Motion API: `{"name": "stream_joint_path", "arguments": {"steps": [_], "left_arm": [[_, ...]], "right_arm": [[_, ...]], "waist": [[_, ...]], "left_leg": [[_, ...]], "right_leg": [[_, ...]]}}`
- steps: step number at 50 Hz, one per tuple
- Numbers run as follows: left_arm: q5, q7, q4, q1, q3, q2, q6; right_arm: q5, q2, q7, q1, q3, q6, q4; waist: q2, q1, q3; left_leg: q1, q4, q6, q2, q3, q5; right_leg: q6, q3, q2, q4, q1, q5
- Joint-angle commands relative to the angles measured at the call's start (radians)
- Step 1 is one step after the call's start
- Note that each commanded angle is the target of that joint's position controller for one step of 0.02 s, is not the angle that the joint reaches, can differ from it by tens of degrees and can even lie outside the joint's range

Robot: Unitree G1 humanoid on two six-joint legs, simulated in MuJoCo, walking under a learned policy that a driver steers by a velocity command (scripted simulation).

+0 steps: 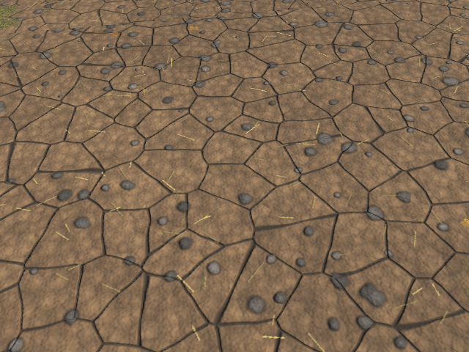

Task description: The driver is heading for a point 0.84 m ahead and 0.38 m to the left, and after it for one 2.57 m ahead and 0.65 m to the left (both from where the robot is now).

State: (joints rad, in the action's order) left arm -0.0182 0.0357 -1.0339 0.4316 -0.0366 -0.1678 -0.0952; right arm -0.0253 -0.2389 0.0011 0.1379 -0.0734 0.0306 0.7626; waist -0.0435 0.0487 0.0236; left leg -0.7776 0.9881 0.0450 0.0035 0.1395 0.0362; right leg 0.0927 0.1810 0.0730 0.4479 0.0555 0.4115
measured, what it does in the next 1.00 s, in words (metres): walks ahead, turning left: left foot, then right foot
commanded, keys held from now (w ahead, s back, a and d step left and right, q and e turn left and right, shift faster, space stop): w+q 0.16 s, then q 0.84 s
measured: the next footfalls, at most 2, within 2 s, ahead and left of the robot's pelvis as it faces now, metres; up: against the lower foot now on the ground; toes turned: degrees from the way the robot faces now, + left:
left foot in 0.20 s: +0.26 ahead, +0.07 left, +0.00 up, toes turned +6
right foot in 0.64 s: +0.42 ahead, -0.11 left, +0.00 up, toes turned +30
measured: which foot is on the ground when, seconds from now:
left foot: up 0.00-0.18, down 0.20-0.62, up 0.64-1.00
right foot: down 0.00-0.20, up 0.22-0.62, down 0.64-1.00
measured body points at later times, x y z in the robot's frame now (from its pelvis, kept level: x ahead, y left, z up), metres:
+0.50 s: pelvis +0.22 -0.01 +0.01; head +0.27 +0.01 +0.46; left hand +0.35 +0.29 -0.08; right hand +0.38 -0.26 -0.10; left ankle +0.22 +0.06 -0.73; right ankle +0.37 -0.17 -0.68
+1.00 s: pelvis +0.29 -0.04 +0.01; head +0.33 -0.01 +0.46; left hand +0.24 +0.27 -0.09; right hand +0.58 -0.16 -0.08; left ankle +0.21 +0.08 -0.69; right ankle +0.39 -0.13 -0.73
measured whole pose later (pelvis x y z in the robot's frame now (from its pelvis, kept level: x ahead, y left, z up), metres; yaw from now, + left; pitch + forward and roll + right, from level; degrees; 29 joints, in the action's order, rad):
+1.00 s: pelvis +0.29 -0.04 +0.01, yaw +36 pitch +2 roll +0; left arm 0.00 0.02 -0.75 0.13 -0.07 -0.28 0.02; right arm -0.02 -0.29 -0.01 0.16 -0.08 -0.08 0.61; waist -0.01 0.02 -0.06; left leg -0.42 0.80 -0.06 0.03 0.01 -0.38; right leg -0.01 0.09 -0.07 0.44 0.28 0.19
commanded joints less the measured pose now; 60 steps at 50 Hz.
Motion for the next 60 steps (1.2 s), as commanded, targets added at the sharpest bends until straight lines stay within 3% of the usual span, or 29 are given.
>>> {"name": "stream_joint_path", "arguments": {"steps": [1,7,9,10,11,12,13,14,15,16,19,21,27,30,31,32,33,34,35,37,41,51,53,54,55,56,57,59,60], "left_arm": [[0.005,0.031,0.045,-0.001,-0.033,-0.166,-0.001],[0.022,0.065,0.068,0.003,-0.069,-0.245,0.035],[0.023,0.069,0.114,-0.075,-0.085,-0.272,0.044],[0.033,0.058,0.149,-0.166,-0.09,-0.281,0.038],[-0.003,0.032,0.195,-0.194,-0.066,-0.173,0.024],[-0.007,0.002,0.227,-0.08,-0.037,-0.107,-0.011],[0.021,-0.017,0.251,-0.119,-0.048,-0.169,-0.035],[0.039,-0.022,0.279,-0.158,-0.057,-0.191,-0.037],[0.03,-0.02,0.273,-0.168,-0.063,-0.197,-0.025],[0.016,-0.017,0.275,-0.164,-0.069,-0.208,-0.005],[-0.002,0.003,0.296,-0.206,-0.06,-0.177,0.039],[-0.003,0.009,0.316,-0.253,-0.047,-0.15,0.048],[0.024,0.0,0.362,-0.39,-0.043,-0.18,0.068],[0.026,-0.013,0.357,-0.343,-0.056,-0.206,0.049],[0.021,-0.015,0.344,-0.302,-0.065,-0.228,0.041],[0.002,-0.01,0.349,-0.278,-0.077,-0.292,0.043],[-0.04,-0.016,0.337,-0.255,-0.083,-0.33,0.055],[-0.021,-0.018,0.36,-0.285,-0.078,-0.287,0.056],[-0.009,-0.015,0.377,-0.318,-0.063,-0.224,0.059],[0.007,-0.011,0.38,-0.356,-0.053,-0.196,0.073],[-0.002,-0.001,0.356,-0.321,-0.061,-0.226,0.093],[0.037,-0.012,0.339,-0.335,-0.086,-0.312,0.103],[0.046,-0.014,0.315,-0.295,-0.079,-0.28,0.105],[0.015,-0.021,0.318,-0.269,-0.065,-0.224,0.105],[-0.015,-0.019,0.379,-0.32,-0.054,-0.208,0.101],[0.0,-0.011,0.394,-0.393,-0.068,-0.251,0.095],[0.021,-0.009,0.39,-0.4,-0.076,-0.27,0.098],[0.014,0.003,0.358,-0.356,-0.085,-0.276,0.107],[0.009,0.001,0.358,-0.347,-0.084,-0.269,0.106]], "right_arm": [[0.001,0.002,0.029,-0.089,0.003,0.005,-0.083],[0.002,-0.021,0.054,-0.16,-0.01,-0.002,-0.147],[0.004,-0.081,0.052,0.028,-0.035,-0.003,-0.099],[0.013,-0.137,0.041,0.229,-0.059,0.002,-0.042],[0.021,-0.154,0.024,0.26,-0.056,0.009,0.002],[0.055,-0.212,0.012,0.201,-0.05,0.019,-0.039],[0.06,-0.191,0.011,0.196,-0.052,0.023,-0.053],[0.034,-0.167,0.009,0.109,-0.052,0.025,-0.071],[0.008,-0.14,0.009,0.027,-0.042,0.022,-0.088],[0.004,-0.123,0.01,-0.009,-0.034,0.02,-0.111],[0.025,-0.169,0.004,0.011,-0.048,0.013,-0.119],[0.019,-0.196,-0.014,0.059,-0.058,-0.005,-0.106],[-0.001,-0.18,-0.043,0.074,-0.052,-0.058,-0.124],[-0.005,-0.158,-0.047,0.028,-0.045,-0.062,-0.152],[-0.004,-0.132,-0.05,0.028,-0.038,-0.06,-0.162],[0.016,-0.067,-0.05,0.1,-0.02,-0.058,-0.164],[0.009,-0.094,-0.049,0.164,-0.026,-0.052,-0.194],[0.019,-0.186,-0.044,0.222,-0.047,-0.046,-0.166],[0.008,-0.229,-0.044,0.185,-0.063,-0.056,-0.144],[0.006,-0.204,-0.053,0.143,-0.064,-0.086,-0.14],[-0.005,-0.121,-0.041,0.072,-0.036,-0.095,-0.186],[0.004,-0.139,0.003,0.044,-0.035,-0.097,-0.231],[0.01,-0.161,0.002,0.114,-0.05,-0.095,-0.202],[0.01,-0.249,-0.012,0.141,-0.073,-0.091,-0.207],[0.03,-0.338,-0.014,0.132,-0.083,-0.08,-0.24],[0.059,-0.301,-0.007,0.154,-0.077,-0.057,-0.236],[0.055,-0.27,-0.006,0.107,-0.063,-0.041,-0.228],[0.015,-0.213,-0.018,0.012,-0.044,-0.039,-0.233],[0.012,-0.205,-0.025,-0.001,-0.036,-0.043,-0.237]], "waist": [[0.07,-0.029,-0.107],[0.12,-0.068,-0.07],[0.149,-0.163,-0.004],[0.105,-0.275,0.067],[-0.156,-0.223,0.059],[-0.185,-0.106,0.203],[-0.043,-0.143,0.276],[0.058,-0.087,0.157],[0.152,-0.036,0.072],[0.155,-0.014,0.055],[0.067,-0.004,0.036],[0.014,-0.022,0.089],[-0.086,-0.062,0.125],[-0.134,-0.016,0.097],[-0.114,-0.004,0.101],[0.07,-0.042,0.168],[0.332,-0.09,0.176],[0.28,-0.094,0.18],[0.194,-0.076,0.132],[0.134,-0.075,0.077],[0.201,-0.047,0.064],[0.23,-0.047,0.066],[0.162,-0.072,0.068],[-0.071,-0.052,0.062],[-0.288,-0.058,0.05],[-0.185,-0.127,0.109],[-0.14,-0.094,0.065],[-0.103,-0.05,0.037],[-0.106,-0.04,0.045]], "left_leg": [[0.03,-0.152,0.019,-0.012,-0.074,0.123],[0.188,-0.298,0.076,-0.087,-0.267,-0.066],[0.39,-0.355,0.12,-0.095,-0.255,-0.149],[0.62,-0.554,0.17,-0.08,-0.201,0.03],[0.928,-0.512,0.225,0.034,0.002,0.39],[1.13,-0.427,0.399,0.254,0.355,0.738],[1.088,-0.544,0.448,0.305,0.417,0.586],[0.959,-0.599,0.405,0.258,0.374,0.397],[0.799,-0.65,0.352,0.217,0.315,0.296],[0.677,-0.672,0.331,0.204,0.295,0.282],[0.464,-0.666,0.278,0.119,0.184,0.433],[0.461,-0.626,0.245,0.087,0.151,0.481],[0.501,-0.572,0.147,0.048,0.241,0.092],[0.539,-0.497,0.105,0.038,0.322,0.03],[0.501,-0.431,0.065,0.003,0.306,-0.049],[0.383,-0.204,0.009,-0.089,0.184,-0.403],[0.181,-0.029,-0.04,-0.191,0.066,-0.764],[0.144,0.171,-0.082,-0.104,0.063,-0.729],[0.129,0.249,-0.102,-0.076,0.039,-0.651],[0.122,0.277,-0.126,-0.047,0.012,-0.544],[0.17,0.124,-0.143,-0.028,-0.083,-0.461],[0.448,-0.371,-0.057,0.012,-0.185,-0.34],[0.621,-0.567,0.004,-0.02,-0.182,-0.172],[0.762,-0.633,0.077,0.157,0.074,0.093],[0.79,-0.623,0.267,0.375,0.361,0.351],[0.73,-0.66,0.327,0.379,0.375,0.224],[0.698,-0.67,0.272,0.312,0.289,0.134],[0.663,-0.657,0.183,0.228,0.195,0.087],[0.636,-0.651,0.179,0.206,0.176,0.136]], "right_leg": [[-0.155,-0.075,-0.268,-0.213,0.027,-0.98],[-0.158,0.03,-0.309,-0.043,-0.147,-1.481],[-0.146,0.009,-0.321,0.213,-0.102,-1.588],[-0.159,0.022,-0.251,0.506,-0.015,-1.411],[-0.162,-0.031,-0.071,0.883,0.376,-0.104],[-0.166,-0.238,0.0,1.126,0.642,0.247],[-0.149,-0.351,-0.026,1.098,0.69,0.178],[-0.135,-0.338,-0.058,0.98,0.704,0.113],[-0.137,-0.302,-0.09,0.878,0.677,0.073],[-0.148,-0.296,-0.112,0.812,0.606,0.045],[-0.176,-0.254,-0.106,0.576,0.461,-0.018],[-0.188,-0.251,-0.08,0.465,0.429,-0.107],[-0.197,-0.282,-0.028,0.247,0.369,-0.205],[-0.16,-0.294,-0.03,0.013,0.267,-0.269],[-0.129,-0.312,-0.089,-0.087,0.16,-0.4],[-0.037,-0.498,-0.317,-0.067,-0.015,-0.647],[0.17,-0.788,-0.497,-0.099,-0.077,-0.844],[0.226,-0.815,-0.536,-0.095,-0.061,-0.804],[0.184,-0.651,-0.462,-0.07,-0.021,-0.761],[0.113,-0.486,-0.356,-0.067,0.043,-0.66],[0.123,-0.341,-0.308,-0.112,0.051,-0.666],[0.093,-0.238,-0.38,-0.079,0.078,-0.491],[-0.004,-0.166,-0.328,0.046,0.172,-0.374],[-0.105,-0.055,-0.228,0.288,0.373,-0.128],[-0.171,-0.072,-0.089,0.522,0.626,0.249],[-0.163,-0.212,-0.091,0.673,0.627,0.261],[-0.146,-0.241,-0.11,0.709,0.629,0.176],[-0.147,-0.251,-0.12,0.677,0.612,0.044],[-0.156,-0.243,-0.104,0.693,0.572,0.004]]}}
